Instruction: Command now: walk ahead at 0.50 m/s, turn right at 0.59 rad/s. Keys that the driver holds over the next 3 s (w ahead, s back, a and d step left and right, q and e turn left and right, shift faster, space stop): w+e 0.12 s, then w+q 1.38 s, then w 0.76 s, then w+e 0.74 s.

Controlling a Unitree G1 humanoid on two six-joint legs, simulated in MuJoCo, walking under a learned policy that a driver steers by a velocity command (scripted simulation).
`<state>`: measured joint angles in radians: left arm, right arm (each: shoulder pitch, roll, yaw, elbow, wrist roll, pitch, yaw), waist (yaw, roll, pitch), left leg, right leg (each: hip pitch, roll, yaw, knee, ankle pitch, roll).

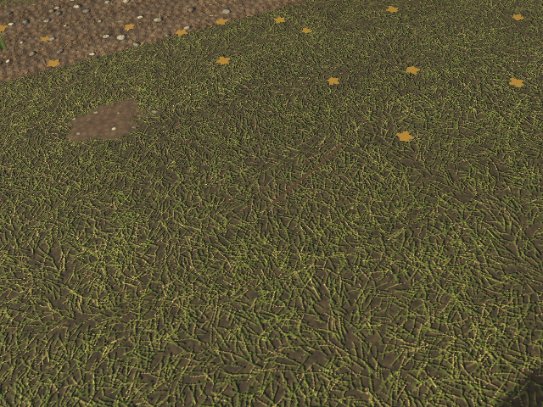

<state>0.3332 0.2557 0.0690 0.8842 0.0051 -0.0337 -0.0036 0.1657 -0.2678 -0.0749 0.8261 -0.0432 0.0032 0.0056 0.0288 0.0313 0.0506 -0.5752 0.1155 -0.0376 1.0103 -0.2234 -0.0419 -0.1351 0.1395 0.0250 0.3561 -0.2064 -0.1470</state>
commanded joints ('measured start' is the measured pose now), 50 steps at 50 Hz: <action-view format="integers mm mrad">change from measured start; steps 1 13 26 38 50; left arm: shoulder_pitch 96 239 177 -319 -101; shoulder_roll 158 152 140 51 93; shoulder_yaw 31 8 -38 -70 -20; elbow -13 20 -23 -178 -164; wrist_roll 0 44 -19 22 24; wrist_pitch -37 -50 -61 -23 -33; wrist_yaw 3 61 56 -1 17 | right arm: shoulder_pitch -29 -245 388 269 211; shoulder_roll -110 -85 -236 -108 -110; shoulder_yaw -33 -14 -73 -19 -22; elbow -65 -154 62 53 -46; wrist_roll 7 -7 34 56 17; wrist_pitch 2 -36 -54 -56 -22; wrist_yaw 2 58 16 6 7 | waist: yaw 2 95 -154 -69 -2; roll -77 -86 100 10 -51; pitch -3 63 -459 -74 -30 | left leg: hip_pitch -161 -297 1252 350 -89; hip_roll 0 -45 330 -34 -122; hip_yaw -35 -23 -572 -286 -66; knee -94 -344 -468 -711 139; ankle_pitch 149 460 740 558 -197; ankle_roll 4 61 510 235 109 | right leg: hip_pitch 107 146 -883 -336 105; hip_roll -262 -245 -95 -156 -471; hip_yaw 297 344 32 -12 427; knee -139 144 1645 369 -79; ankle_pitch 229 76 -365 238 -21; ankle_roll -117 -122 126 160 -51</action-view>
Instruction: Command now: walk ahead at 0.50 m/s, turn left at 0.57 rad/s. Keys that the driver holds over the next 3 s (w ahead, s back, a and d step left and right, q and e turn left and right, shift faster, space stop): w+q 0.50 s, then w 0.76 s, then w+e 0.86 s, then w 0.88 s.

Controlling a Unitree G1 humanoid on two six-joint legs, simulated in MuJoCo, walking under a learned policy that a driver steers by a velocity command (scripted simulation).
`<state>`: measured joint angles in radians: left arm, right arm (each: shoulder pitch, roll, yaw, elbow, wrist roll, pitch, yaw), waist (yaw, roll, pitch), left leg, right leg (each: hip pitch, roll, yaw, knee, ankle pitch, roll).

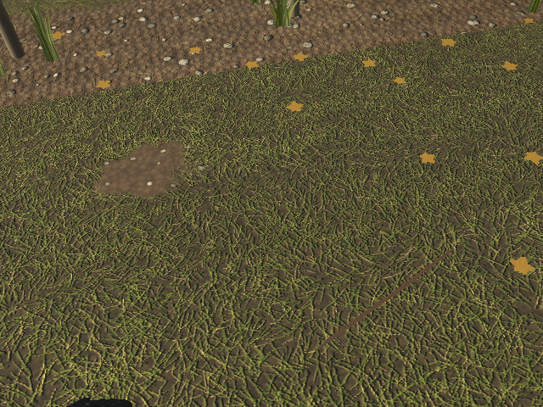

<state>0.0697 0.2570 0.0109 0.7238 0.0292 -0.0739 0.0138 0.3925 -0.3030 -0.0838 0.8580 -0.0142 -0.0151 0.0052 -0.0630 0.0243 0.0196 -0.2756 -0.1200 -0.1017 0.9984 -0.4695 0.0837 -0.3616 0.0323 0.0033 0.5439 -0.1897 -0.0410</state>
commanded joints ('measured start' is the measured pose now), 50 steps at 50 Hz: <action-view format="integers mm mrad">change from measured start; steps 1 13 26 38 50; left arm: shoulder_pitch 151 310 172 28 460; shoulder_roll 85 171 137 49 189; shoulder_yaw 37 74 68 40 93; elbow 1 83 -31 26 172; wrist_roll -2 -2 14 -2 -14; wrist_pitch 1 -21 -20 33 -4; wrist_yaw -1 -13 -24 -74 -16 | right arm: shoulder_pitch -18 -180 121 -10 12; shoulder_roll -67 -83 -250 -58 -68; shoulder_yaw -13 -3 -39 22 39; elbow -81 -168 -51 26 -15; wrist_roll -19 -30 34 12 -6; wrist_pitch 9 58 9 -68 -51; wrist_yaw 13 53 11 -14 -71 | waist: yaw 68 82 -42 49 173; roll -89 -107 136 -2 -142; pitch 16 -91 -29 18 -217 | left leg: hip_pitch -337 -345 402 -113 -801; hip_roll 140 177 407 140 51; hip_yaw -1 88 -466 -81 -63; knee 100 78 -624 -499 753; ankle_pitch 75 467 724 168 -52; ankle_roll -28 -10 272 108 44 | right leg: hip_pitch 270 354 -513 50 823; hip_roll -330 -323 -81 -35 -502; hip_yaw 343 -23 -7 -58 453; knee -285 -210 953 95 -93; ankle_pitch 104 467 -314 689 298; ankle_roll -132 -144 44 -39 -313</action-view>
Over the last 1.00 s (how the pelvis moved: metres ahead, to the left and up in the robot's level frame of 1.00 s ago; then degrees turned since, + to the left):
0.63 0.06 -0.16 16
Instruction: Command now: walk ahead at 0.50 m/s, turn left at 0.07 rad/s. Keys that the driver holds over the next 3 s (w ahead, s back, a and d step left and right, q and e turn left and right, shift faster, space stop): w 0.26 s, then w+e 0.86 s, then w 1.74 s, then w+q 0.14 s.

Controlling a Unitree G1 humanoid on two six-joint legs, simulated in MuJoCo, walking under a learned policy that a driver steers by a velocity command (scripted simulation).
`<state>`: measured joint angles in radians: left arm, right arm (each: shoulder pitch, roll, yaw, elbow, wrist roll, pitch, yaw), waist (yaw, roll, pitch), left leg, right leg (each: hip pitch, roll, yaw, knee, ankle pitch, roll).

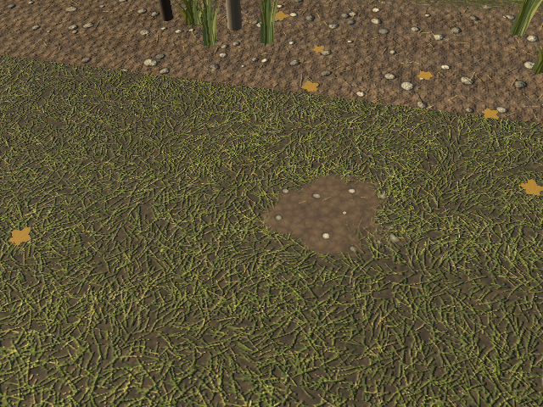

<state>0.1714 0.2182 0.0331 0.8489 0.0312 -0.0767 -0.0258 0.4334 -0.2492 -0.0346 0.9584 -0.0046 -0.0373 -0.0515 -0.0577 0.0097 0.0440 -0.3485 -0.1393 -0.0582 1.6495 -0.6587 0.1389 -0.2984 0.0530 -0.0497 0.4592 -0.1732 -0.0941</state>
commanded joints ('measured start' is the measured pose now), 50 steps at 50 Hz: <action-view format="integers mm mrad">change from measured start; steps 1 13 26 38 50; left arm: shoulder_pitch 241 294 213 -35 243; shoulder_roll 147 143 71 118 264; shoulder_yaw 43 33 45 57 96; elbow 28 116 55 -59 52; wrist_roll -13 -26 -14 23 -26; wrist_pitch -4 3 85 114 64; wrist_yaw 35 13 9 -22 38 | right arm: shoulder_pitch -101 -418 -165 62 -197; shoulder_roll -163 -55 -93 -128 -142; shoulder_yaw -22 16 -24 -42 -50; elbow -114 -191 -87 -28 -171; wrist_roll -47 -24 2 -33 -16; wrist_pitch -25 -4 -74 -47 -79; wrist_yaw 2 74 34 24 49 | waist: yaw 112 86 98 0 99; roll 8 -62 67 43 0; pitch -128 32 -9 14 65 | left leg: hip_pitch -671 -106 192 517 -496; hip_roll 115 167 374 481 225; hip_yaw -79 107 27 135 -1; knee -1 -1052 -1472 -1246 -304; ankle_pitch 213 563 819 1038 225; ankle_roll -32 -61 -6 43 -156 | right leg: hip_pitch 527 210 -212 -492 302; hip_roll -461 -266 -125 -130 -357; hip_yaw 505 169 97 52 661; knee -133 -219 553 607 -83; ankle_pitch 51 387 -41 28 155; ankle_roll -226 -84 43 -27 -290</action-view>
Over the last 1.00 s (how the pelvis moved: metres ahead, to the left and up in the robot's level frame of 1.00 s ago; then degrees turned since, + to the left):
0.49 0.19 -0.15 25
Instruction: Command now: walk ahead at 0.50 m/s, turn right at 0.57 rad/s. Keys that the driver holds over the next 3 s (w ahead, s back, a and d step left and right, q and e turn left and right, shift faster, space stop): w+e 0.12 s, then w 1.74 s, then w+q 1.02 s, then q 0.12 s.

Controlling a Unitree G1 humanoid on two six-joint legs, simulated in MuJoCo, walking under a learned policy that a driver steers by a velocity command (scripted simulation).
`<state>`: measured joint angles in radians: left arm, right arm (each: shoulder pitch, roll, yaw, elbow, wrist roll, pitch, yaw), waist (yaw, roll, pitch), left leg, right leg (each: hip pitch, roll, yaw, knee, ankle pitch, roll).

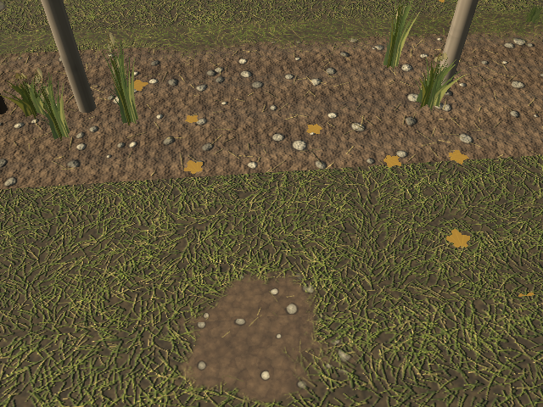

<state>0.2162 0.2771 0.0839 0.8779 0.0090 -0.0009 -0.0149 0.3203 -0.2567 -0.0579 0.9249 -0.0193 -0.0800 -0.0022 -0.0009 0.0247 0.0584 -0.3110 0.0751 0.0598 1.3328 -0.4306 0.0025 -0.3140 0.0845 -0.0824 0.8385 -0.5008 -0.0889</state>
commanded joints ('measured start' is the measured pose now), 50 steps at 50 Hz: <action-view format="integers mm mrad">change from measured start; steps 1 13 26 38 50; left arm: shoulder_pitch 104 233 -18 173 118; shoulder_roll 173 80 23 108 79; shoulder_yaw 31 -10 -37 -19 -21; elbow -12 36 -77 -6 56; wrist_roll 6 38 39 52 -15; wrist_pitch -20 -75 -15 -63 -97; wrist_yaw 34 41 -7 7 28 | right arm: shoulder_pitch -107 -292 26 162 -98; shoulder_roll -153 -59 -78 -85 -42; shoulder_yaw -36 11 3 -6 -14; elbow -137 -183 0 27 -74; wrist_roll -12 -13 -19 14 -14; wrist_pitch -19 19 -40 21 74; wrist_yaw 1 50 -1 9 29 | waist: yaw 2 74 56 125 -18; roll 26 -62 43 -69 -81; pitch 82 49 39 -197 1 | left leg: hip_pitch -485 8 -41 111 -252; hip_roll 33 -54 173 58 -7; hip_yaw -134 -37 -303 -32 -63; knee -83 -899 -1150 -565 -470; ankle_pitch -14 862 457 634 284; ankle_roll -33 6 235 111 9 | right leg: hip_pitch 221 10 -344 363 178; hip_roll -370 -102 -150 -185 -255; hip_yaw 642 321 155 165 199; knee -436 -152 270 -387 -688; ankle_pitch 475 30 321 248 672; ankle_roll -278 -94 76 -80 -99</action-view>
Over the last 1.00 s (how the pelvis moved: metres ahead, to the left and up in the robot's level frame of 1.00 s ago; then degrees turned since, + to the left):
0.48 -0.01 -0.04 -21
